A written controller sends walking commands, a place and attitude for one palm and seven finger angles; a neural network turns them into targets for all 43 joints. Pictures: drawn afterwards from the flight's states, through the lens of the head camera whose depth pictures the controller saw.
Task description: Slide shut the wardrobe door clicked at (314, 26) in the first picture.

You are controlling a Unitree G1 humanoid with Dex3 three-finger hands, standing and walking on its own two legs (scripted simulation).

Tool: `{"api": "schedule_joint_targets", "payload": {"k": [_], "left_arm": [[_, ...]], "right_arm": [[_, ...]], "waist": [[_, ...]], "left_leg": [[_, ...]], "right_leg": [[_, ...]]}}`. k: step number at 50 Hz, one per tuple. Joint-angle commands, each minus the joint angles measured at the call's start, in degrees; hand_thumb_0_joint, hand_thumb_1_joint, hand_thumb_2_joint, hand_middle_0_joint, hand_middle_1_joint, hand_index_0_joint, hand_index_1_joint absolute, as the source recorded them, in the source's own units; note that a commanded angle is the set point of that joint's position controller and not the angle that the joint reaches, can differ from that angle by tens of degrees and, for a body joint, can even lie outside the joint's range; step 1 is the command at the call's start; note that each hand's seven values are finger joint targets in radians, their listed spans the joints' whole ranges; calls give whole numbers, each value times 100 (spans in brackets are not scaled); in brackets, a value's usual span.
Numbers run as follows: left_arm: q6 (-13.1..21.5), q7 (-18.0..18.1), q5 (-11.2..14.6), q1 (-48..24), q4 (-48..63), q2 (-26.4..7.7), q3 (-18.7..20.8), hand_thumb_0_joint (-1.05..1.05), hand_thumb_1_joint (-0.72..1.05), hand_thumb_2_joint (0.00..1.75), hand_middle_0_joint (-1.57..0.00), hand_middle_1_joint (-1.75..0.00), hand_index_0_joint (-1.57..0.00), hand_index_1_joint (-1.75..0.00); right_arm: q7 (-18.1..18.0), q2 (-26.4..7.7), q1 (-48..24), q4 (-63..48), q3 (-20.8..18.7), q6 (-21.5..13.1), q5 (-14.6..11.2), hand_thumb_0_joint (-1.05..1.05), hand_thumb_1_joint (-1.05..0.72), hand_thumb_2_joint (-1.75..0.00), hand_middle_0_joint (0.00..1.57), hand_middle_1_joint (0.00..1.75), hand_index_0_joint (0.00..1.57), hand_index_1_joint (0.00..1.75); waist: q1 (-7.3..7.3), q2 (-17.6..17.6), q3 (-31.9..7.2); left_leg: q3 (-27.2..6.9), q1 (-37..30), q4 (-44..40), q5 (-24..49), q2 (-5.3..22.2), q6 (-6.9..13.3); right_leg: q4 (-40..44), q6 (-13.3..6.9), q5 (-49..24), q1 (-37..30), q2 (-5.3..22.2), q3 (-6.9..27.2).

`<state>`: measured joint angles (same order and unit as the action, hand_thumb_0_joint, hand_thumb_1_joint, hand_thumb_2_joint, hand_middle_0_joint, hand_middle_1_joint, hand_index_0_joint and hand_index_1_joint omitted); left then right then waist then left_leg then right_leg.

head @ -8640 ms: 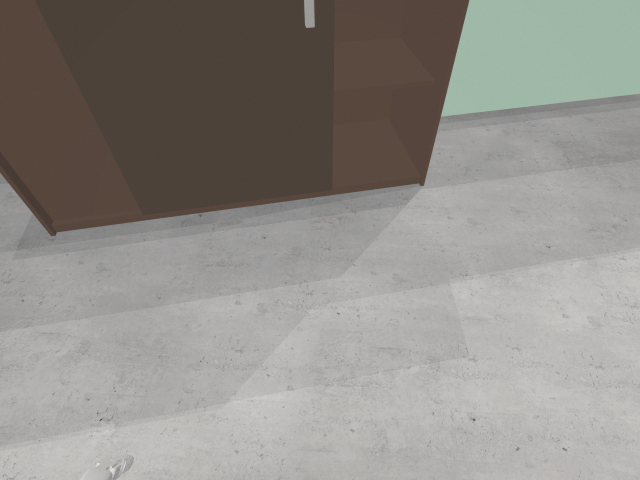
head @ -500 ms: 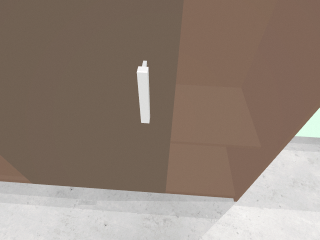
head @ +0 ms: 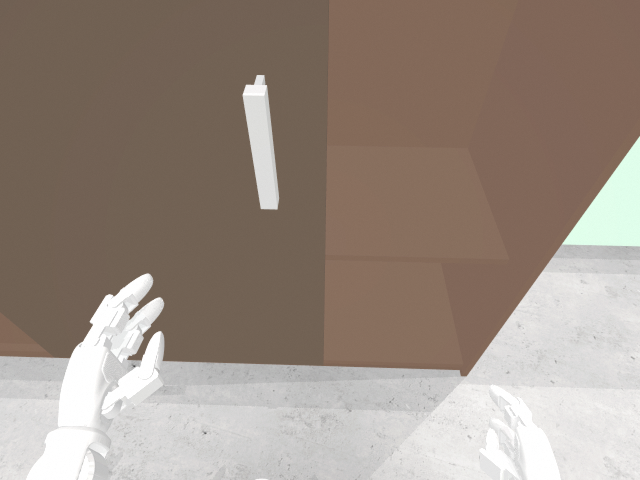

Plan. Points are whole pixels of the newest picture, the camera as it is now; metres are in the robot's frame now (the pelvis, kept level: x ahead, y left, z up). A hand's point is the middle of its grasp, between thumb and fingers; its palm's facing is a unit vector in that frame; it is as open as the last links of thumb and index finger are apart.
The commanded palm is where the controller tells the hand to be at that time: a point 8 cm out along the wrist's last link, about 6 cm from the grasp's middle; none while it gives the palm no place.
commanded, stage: raise the hand with hooked fingers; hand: left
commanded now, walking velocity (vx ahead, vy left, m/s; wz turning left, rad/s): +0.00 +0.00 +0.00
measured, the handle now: (265, 145) +0.53 +0.10 +0.14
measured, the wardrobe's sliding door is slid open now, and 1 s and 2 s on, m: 0.44 0.44 0.44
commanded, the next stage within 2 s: move the hooked fingers beside the handle in 1.82 s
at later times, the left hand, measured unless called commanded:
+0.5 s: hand (115, 376) +0.22 +0.23 +0.06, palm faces +0.01 -1.00 -0.08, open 10.7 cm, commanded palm +0.19 +0.28 +0.07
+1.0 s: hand (56, 321) +0.25 +0.28 +0.13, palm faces +0.07 -0.99 -0.09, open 13.5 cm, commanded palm +0.22 +0.33 +0.13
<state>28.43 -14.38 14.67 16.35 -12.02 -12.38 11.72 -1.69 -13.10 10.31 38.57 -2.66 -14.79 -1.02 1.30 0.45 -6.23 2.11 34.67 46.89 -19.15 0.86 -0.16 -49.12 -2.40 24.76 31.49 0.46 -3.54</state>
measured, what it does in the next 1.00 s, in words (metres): stands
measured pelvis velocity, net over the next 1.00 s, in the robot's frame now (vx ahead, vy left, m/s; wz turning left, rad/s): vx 0.01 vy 0.02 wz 0.03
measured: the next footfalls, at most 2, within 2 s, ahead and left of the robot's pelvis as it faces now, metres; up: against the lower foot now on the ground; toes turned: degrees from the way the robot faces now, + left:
none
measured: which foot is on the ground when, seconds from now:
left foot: down 0.00-1.00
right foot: down 0.00-1.00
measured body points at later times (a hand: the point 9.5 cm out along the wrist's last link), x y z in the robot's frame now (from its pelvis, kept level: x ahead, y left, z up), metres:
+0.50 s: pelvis +0.00 +0.00 -0.01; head +0.03 +0.00 +0.44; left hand +0.22 +0.29 +0.07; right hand +0.15 -0.22 -0.10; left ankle +0.04 +0.12 -0.70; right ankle +0.00 -0.09 -0.70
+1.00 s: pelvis +0.01 +0.02 +0.02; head +0.01 +0.02 +0.47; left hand +0.24 +0.33 +0.14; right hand +0.20 -0.21 -0.04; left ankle +0.04 +0.12 -0.70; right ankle +0.00 -0.09 -0.70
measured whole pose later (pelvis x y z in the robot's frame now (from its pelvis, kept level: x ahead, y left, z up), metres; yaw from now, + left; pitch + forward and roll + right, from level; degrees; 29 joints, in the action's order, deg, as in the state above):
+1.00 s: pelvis +0.01 +0.02 +0.02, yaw +2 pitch +2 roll -2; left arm 9.0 -22.6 19.6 8.7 -5.9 -21.3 20.6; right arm -5.7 -14.6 13.2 35.8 2.5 -16.6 -3.0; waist -1.3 2.6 -3.0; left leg 0.2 24.3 39.9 -17.7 0.5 1.5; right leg -36.7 -0.6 20.7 18.0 0.1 -5.3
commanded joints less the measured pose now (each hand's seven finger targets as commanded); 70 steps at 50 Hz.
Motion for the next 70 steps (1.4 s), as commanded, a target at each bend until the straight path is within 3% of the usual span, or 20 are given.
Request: {"api": "schedule_joint_targets", "payload": {"k": [1, 3, 5, 9, 12, 15, 18, 19, 23, 28, 31, 36, 46, 49, 51, 62, 63, 66, 68, 70], "left_arm": [[259, -1122, 525, 1189, 436, -908, 771, 0, 55, 75, -22, -53, -22, -53], [-20, -1009, 746, 503, 1192, -1134, 987, 0, 50, 73, -23, -55, -23, -55], [1, -743, 703, -171, 1906, -1174, 939, 0, 46, 71, -23, -58, -23, -58], [368, -496, 403, -1017, 2925, -1213, 509, 0, 36, 67, -24, -64, -24, -64], [176, -697, 375, -832, 2346, -1190, 353, 0, 29, 64, -24, -69, -24, -69], [-349, -901, 467, -706, 1951, -1511, 672, 0, 22, 61, -25, -74, -25, -74], [-859, -891, 624, -137, 1471, -1673, 1155, 0, 15, 58, -25, -78, -25, -78], [-925, -875, 689, -131, 1616, -1517, 1108, 0, 13, 57, -25, -80, -25, -80], [-904, -660, 734, -104, 1825, -1555, 1260, 0, 4, 53, -26, -86, -26, -86], [-806, -608, 672, -227, 1751, -1501, 1152, 0, -8, 48, -27, -93, -27, -93], [-801, -643, 611, -533, 2103, -1563, 1061, 0, -15, 45, -27, -98, -27, -98], [-899, -559, 591, -886, 2235, -1782, 1235, 0, -27, 40, -28, -105, -28, -105], [-1551, -819, 647, -1666, 1837, -2016, 1358, 0, -50, 30, -30, -120, -30, -120], [-1728, -861, 648, -1911, 1758, -2167, 1492, 0, -50, 30, -30, -120, -30, -120], [-1810, -918, 665, -2111, 1651, -2274, 1579, 0, -50, 30, -30, -120, -30, -120], [-2147, -1153, 661, -3114, 1338, -2782, 1894, 0, -50, 30, -30, -120, -30, -120], [-2184, -1140, 638, -3096, 1194, -2896, 1979, 0, -50, 30, -30, -120, -30, -120], [-2263, -1216, 662, -3373, 1121, -2982, 2017, 0, -50, 30, -30, -120, -30, -120], [-2331, -1262, 683, -3048, 796, -2763, 1892, 0, -50, 30, -30, -120, -30, -120], [-2406, -1330, 717, -2940, 648, -2723, 1873, 0, -50, 30, -30, -120, -30, -120]], "right_arm": [[13, -849, -558, -1609, -307, -279, -179, 0, -90, -90, 20, 30, 20, 30], [-113, -846, -431, -1787, -249, -222, -173, 0, -90, -90, 20, 30, 20, 30], [-214, -766, -189, -1788, -188, -211, -160, 0, -90, -90, 20, 30, 20, 30], [-361, -775, 99, -1541, -87, -318, -80, 0, -90, -90, 20, 30, 20, 30], [-415, -835, 128, -1289, -10, -410, -128, 0, -90, -90, 20, 30, 20, 30], [-445, -877, 65, -1225, 31, -427, -179, 0, -90, -90, 20, 30, 20, 30], [-436, -832, -64, -1222, 41, -386, -178, 0, -90, -90, 20, 30, 20, 30], [-416, -791, -93, -1273, 70, -371, -182, 0, -90, -90, 20, 30, 20, 30], [-359, -778, -102, -1261, 65, -419, -138, 0, -90, -90, 20, 30, 20, 30], [-326, -859, 45, -1177, 37, -477, -157, 0, -90, -90, 20, 30, 20, 30], [-343, -894, 77, -1202, 55, -529, -183, 0, -90, -90, 20, 30, 20, 30], [-400, -920, 102, -1139, 95, -552, -192, 0, -90, -90, 20, 30, 20, 30], [-449, -950, -39, -1096, 185, -505, -242, 0, -90, -90, 20, 30, 20, 30], [-454, -944, -56, -1076, 226, -495, -236, 0, -90, -90, 20, 30, 20, 30], [-475, -952, -90, -1067, 237, -478, -240, 0, -90, -90, 20, 30, 20, 30], [-546, -963, -207, -988, 303, -423, -266, 0, -90, -90, 20, 30, 20, 30], [-544, -961, -172, -962, 311, -404, -254, 0, -90, -90, 20, 30, 20, 30], [-554, -973, -208, -972, 315, -406, -279, 0, -90, -90, 20, 30, 20, 30], [-534, -960, -176, -957, 308, -400, -282, 0, -90, -90, 20, 30, 20, 30], [-501, -1001, -188, -975, 282, -401, -301, 0, -90, -90, 20, 30, 20, 30]], "waist": [[-509, -438, -637], [-408, -260, -677], [-188, 22, -651], [128, 611, -819], [206, 606, -565], [47, 575, -669], [-217, 123, -865], [-243, 103, -855], [-329, 80, -848], [-187, -126, -581], [-148, 278, -695], [-162, 436, -719], [-183, 536, -449], [-203, 569, -448], [-202, 377, -426], [-220, 574, -472], [-247, 446, -387], [-239, 553, -417], [-245, 289, -269], [-252, 306, -227]], "left_leg": [[100, 527, 337, 56, -317, 49], [-10, 585, 406, -274, -283, 100], [-102, 437, 498, -388, -189, 164], [-318, 21, 568, -93, -32, 245], [-413, -39, 456, -22, -8, 250], [-426, -132, 249, 66, -28, 240], [-433, -260, 38, 441, -28, 221], [-411, -288, -63, 501, -43, 207], [-403, -606, -326, 779, -38, 191], [-364, -778, -550, 675, -30, 202], [-373, -1125, -744, 637, -9, 203], [-450, -1520, -1011, 733, 19, 192], [-498, -1986, -1429, 1033, 17, 164], [-514, -2136, -1542, 1136, 10, 167], [-513, -2185, -1602, 1112, 9, 178], [-503, -2574, -1890, 1167, -27, 199], [-492, -2498, -1893, 1136, -37, 209], [-490, -2601, -1973, 1107, -54, 210], [-456, -2507, -1961, 1114, -59, 227], [-414, -2436, -1935, 1097, -82, 225]], "right_leg": [[612, 163, -137, 65, 148, 668], [749, 213, 638, 262, 125, 817], [860, 223, 1006, 522, 93, 925], [603, 124, 345, 708, -56, 714], [660, 130, 15, 703, -92, 572], [894, 156, -37, 332, -42, 590], [1025, 187, -427, -211, -25, 528], [1054, 216, -536, -293, -5, 479], [1034, 203, -966, -448, -79, 249], [1189, 239, -932, -362, -102, 140], [1219, 211, -904, -359, -106, 41], [1347, 172, -1022, -564, -126, -56], [1748, 151, -1445, -990, -160, -102], [1884, 136, -1540, -1128, -168, -104], [1971, 152, -1536, -1174, -171, -95], [2320, 139, -1591, -1504, -146, -43], [2381, 132, -1558, -1572, -155, -28], [2443, 141, -1566, -1575, -142, -19], [2501, 144, -1589, -1593, -146, -12], [2496, 159, -1657, -1524, -122, 30]]}}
